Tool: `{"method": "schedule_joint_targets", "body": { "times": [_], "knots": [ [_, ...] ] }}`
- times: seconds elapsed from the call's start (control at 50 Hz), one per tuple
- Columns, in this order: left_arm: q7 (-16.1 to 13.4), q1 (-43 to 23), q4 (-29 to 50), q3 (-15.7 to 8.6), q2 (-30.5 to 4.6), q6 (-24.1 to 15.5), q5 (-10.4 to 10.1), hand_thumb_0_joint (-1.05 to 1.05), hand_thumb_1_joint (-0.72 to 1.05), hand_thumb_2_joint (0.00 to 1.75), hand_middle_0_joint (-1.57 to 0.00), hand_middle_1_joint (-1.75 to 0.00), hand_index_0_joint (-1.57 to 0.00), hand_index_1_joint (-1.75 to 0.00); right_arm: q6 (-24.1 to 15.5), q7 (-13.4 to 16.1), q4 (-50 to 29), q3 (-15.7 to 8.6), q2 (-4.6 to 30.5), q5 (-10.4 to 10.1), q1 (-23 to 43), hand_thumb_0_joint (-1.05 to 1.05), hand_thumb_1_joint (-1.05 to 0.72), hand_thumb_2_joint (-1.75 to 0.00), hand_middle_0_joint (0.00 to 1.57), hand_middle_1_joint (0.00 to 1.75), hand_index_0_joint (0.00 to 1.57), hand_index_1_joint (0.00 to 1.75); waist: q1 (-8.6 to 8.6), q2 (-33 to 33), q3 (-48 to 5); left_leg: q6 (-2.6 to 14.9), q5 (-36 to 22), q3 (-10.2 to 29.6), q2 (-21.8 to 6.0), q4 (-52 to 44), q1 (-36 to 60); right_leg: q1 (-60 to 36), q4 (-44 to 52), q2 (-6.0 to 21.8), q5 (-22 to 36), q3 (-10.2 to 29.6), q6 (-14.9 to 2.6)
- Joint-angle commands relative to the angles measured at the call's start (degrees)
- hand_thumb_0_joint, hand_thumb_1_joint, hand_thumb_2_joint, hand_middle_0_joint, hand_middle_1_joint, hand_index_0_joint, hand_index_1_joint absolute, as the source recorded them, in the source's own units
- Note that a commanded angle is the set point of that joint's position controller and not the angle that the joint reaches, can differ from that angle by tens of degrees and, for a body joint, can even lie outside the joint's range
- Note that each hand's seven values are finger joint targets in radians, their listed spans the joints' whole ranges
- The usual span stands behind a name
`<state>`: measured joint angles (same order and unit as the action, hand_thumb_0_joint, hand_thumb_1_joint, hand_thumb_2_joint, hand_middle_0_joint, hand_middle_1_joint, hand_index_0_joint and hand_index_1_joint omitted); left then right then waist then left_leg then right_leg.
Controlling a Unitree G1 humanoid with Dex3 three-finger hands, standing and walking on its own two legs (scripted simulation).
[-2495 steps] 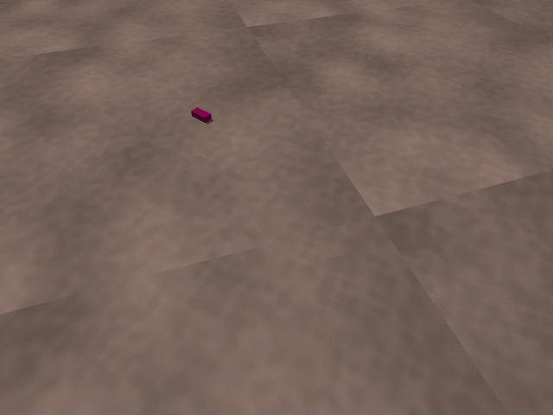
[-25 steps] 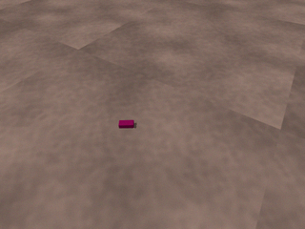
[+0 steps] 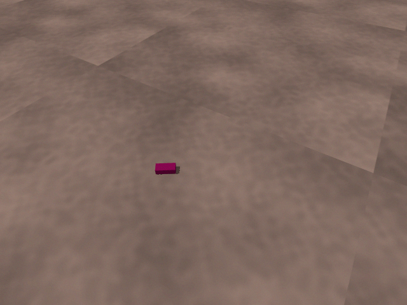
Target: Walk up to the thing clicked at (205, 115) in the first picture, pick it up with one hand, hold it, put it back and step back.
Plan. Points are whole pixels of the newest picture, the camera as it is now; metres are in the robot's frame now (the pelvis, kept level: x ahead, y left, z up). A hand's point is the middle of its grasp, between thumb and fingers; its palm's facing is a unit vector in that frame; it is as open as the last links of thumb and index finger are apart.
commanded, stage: step back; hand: left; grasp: from above
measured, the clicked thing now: (165, 168) +1.02 +0.23 -0.75
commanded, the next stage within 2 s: stand in 0.18 s
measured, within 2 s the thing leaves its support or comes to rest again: neither
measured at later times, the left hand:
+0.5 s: hand out of the picture +0.11 +0.24 -0.14, palm faces -0.03 -0.95 -0.32, open 7.4 cm
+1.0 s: hand out of the picture +0.04 +0.24 -0.14, palm faces -0.05 -0.94 -0.34, open 7.4 cm
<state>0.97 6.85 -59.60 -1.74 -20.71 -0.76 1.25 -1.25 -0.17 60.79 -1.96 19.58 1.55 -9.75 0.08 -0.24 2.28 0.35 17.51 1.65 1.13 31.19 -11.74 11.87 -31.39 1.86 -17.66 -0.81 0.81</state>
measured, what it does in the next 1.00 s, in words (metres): stands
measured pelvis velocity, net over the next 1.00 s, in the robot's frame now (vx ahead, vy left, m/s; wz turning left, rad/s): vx -0.02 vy -0.01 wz -0.01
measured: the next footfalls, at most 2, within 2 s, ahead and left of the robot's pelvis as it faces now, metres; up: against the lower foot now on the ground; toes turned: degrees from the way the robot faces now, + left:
none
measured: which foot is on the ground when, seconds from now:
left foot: down 0.00-1.00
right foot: down 0.00-1.00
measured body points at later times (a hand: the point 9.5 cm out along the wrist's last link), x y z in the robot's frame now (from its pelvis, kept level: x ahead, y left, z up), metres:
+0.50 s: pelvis +0.01 +0.00 +0.01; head +0.02 +0.00 +0.46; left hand +0.11 +0.29 -0.12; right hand +0.12 -0.30 -0.11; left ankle -0.01 +0.12 -0.73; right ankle -0.01 -0.13 -0.73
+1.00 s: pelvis -0.02 -0.01 +0.02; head -0.02 -0.02 +0.46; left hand +0.05 +0.29 -0.12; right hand +0.03 -0.32 -0.12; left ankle -0.01 +0.12 -0.73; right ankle -0.01 -0.13 -0.73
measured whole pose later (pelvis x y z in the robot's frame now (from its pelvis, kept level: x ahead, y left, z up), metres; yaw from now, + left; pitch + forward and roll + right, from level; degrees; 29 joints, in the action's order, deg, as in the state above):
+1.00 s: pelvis -0.02 -0.01 +0.02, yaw -1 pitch -3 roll +0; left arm 0.9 7.5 -65.4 0.3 -20.2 -0.7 0.6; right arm -0.3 -0.7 66.2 -0.3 20.1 0.8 -7.9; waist 0.2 -0.3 2.9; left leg -1.0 8.8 1.3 -0.4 17.7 -6.3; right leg 7.2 -18.9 0.5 -9.1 -0.6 0.0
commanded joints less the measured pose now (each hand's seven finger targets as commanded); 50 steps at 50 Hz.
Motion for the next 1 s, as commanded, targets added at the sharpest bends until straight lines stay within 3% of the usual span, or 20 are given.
{"method": "schedule_joint_targets", "body": {
  "times": [0.0, 0.06, 0.14, 0.16, 0.18, 0.3, 0.44, 0.52, 0.64, 0.7, 0.78, 0.8, 0.88, 0.98],
  "knots": [
    [-1.35, -4.00, 3.28, -3.03, -12.47, -1.82, -0.55, 0.00, 0.90, 0.90, -0.20, -0.30, -0.20, -0.30, -2.17, 0.55, -2.91, -2.61, 12.89, -0.46, 2.96, 0.00, -0.90, -0.90, 0.20, 0.30, 0.20, 0.30, -1.22, 2.15, -4.36, 3.02, -23.40, 6.63, -7.94, -5.84, 0.62, -5.75, 5.80, 4.23, 17.33, 3.74, -3.14],
    [-1.65, -3.60, 3.04, -3.25, -13.04, -1.73, -0.69, 0.00, 0.90, 0.90, -0.20, -0.30, -0.20, -0.30, -1.80, 1.01, -2.76, -2.76, 12.29, -0.64, 2.64, 0.00, -0.90, -0.90, 0.20, 0.30, 0.20, 0.30, -0.79, 1.60, -7.16, 1.99, -27.62, 2.85, -5.83, -2.66, 1.17, -9.51, 4.40, 5.43, 25.91, 3.83, -3.84],
    [-1.88, -5.19, 3.37, -3.01, -12.41, -1.22, -0.77, 0.00, 0.90, 0.90, -0.20, -0.30, -0.20, -0.30, -1.34, 1.16, -2.57, -3.11, 12.19, -0.50, 4.21, 0.00, -0.90, -0.90, 0.20, 0.30, 0.20, 0.30, -0.76, -0.40, -7.21, 2.27, -27.30, 3.81, -6.68, -3.98, 3.17, -6.89, 3.35, 4.87, 22.53, 2.58, -3.94],
    [-1.77, -4.81, 2.08, -1.56, -9.90, -0.97, -1.68, 0.00, 0.90, 0.90, -0.20, -0.30, -0.20, -0.30, -1.23, 1.21, -2.83, -1.98, 12.03, -1.09, 6.32, 0.00, -0.90, -0.90, 0.20, 0.30, 0.20, 0.30, -0.78, -1.63, -5.86, 2.08, -31.61, 5.87, -7.89, -7.05, 5.32, -5.85, 6.06, 5.20, 26.52, 4.65, -3.07],
    [-1.87, -5.40, 2.21, -1.68, -10.46, -0.94, -1.49, 0.00, 0.90, 0.90, -0.20, -0.30, -0.20, -0.30, -1.27, 1.33, -2.85, -2.10, 12.09, -1.15, 6.20, 0.00, -0.90, -0.90, 0.20, 0.30, 0.20, 0.30, -0.40, -1.23, -6.99, 1.66, -33.72, 5.66, -8.24, -7.38, 6.41, -7.34, 6.44, 5.27, 27.76, 4.14, -2.74],
    [-1.99, -5.35, 0.59, -1.27, -10.84, -1.06, -1.04, 0.00, 0.90, 0.90, -0.20, -0.30, -0.20, -0.30, -0.92, 1.41, -1.81, -1.54, 12.41, -1.39, 7.71, 0.00, -0.90, -0.90, 0.20, 0.30, 0.20, 0.30, -0.27, -0.92, -9.20, 1.02, -36.66, 4.27, -8.62, -9.74, 10.50, -11.03, 8.89, 5.31, 30.99, 3.73, -2.07],
    [-1.66, -5.78, -0.88, -0.94, -10.87, -1.23, -0.89, 0.00, 0.90, 0.90, -0.20, -0.30, -0.20, -0.30, -0.81, 1.00, -1.13, -0.99, 12.25, -1.49, 10.03, 0.00, -0.90, -0.90, 0.20, 0.30, 0.20, 0.30, -0.15, -0.72, -6.07, 0.71, -26.70, 4.22, -8.66, -13.87, 10.33, -9.67, 13.35, 5.41, 23.67, 4.23, -1.64],
    [-1.59, -6.03, -1.20, -0.89, -10.83, -1.33, -0.90, 0.00, 0.90, 0.90, -0.20, -0.30, -0.20, -0.30, -0.86, 0.93, -0.69, -0.82, 12.46, -1.37, 9.98, 0.00, -0.90, -0.90, 0.20, 0.30, 0.20, 0.30, -0.11, -0.89, -6.05, 0.47, -24.72, 3.81, -8.46, -14.55, 9.64, -10.40, 14.26, 5.84, 23.25, 4.72, -1.64],
    [-1.37, -5.28, -1.93, -0.69, -11.08, -1.25, -0.73, 0.00, 0.90, 0.90, -0.20, -0.30, -0.20, -0.30, -0.59, 0.45, 0.11, -0.49, 11.74, -1.15, 9.51, 0.00, -0.90, -0.90, 0.20, 0.30, 0.20, 0.30, -0.45, 1.19, -1.57, 0.17, -11.85, 4.38, -7.72, -17.19, 6.73, -6.02, 17.34, 5.30, 10.35, 5.20, -1.54],
    [-1.24, -5.28, -1.92, -0.62, -11.17, -1.33, -0.72, 0.00, 0.90, 0.90, -0.20, -0.30, -0.20, -0.30, -0.59, 0.29, 0.66, -0.57, 12.38, -0.99, 8.59, 0.00, -0.90, -0.90, 0.20, 0.30, 0.20, 0.30, -0.35, 0.58, -0.92, 0.33, -8.44, 4.66, -7.65, -17.53, 4.82, -5.69, 17.92, 5.41, 7.02, 5.67, -1.54],
    [-1.21, -4.71, -1.85, -0.67, -12.02, -1.65, -0.72, 0.00, 0.90, 0.90, -0.20, -0.30, -0.20, -0.30, -0.70, 0.01, 0.88, -0.56, 11.94, -0.94, 7.33, 0.00, -0.90, -0.90, 0.20, 0.30, 0.20, 0.30, -0.10, 1.21, -2.68, 0.43, -9.25, 4.66, -7.60, -16.91, 6.02, -5.23, 18.03, 5.80, 7.20, 6.47, -1.85],
    [-1.12, -4.39, -2.00, -0.62, -11.89, -1.48, -0.66, 0.00, 0.90, 0.90, -0.20, -0.30, -0.20, -0.30, -0.67, 0.00, 1.18, -0.44, 11.62, -0.89, 6.98, 0.00, -0.90, -0.90, 0.20, 0.30, 0.20, 0.30, -0.25, 1.75, -1.05, 0.32, -6.97, 4.70, -7.29, -17.05, 5.38, -3.22, 18.62, 5.42, 3.42, 6.41, -1.77],
    [-1.13, -3.78, -1.91, -0.49, -11.89, -1.47, -0.76, 0.00, 0.90, 0.90, -0.20, -0.30, -0.20, -0.30, -0.62, -0.05, 1.26, -0.65, 12.42, -0.82, 6.62, 0.00, -0.90, -0.90, 0.20, 0.30, 0.20, 0.30, -0.33, 0.57, -1.65, 0.67, -7.30, 5.10, -7.69, -17.13, 4.50, -4.20, 17.90, 5.38, 4.53, 6.48, -2.00],
    [-1.08, -2.74, -1.90, -0.34, -12.07, -1.32, -0.75, 0.00, 0.90, 0.90, -0.20, -0.30, -0.20, -0.30, -0.43, -0.09, 1.86, -0.57, 12.36, -0.79, 4.72, 0.00, -0.90, -0.90, 0.20, 0.30, 0.20, 0.30, -0.18, 0.71, 0.11, 0.56, -4.10, 4.84, -7.09, -16.80, 3.37, -1.97, 18.71, 5.17, -0.26, 7.33, -1.97]
  ]
}}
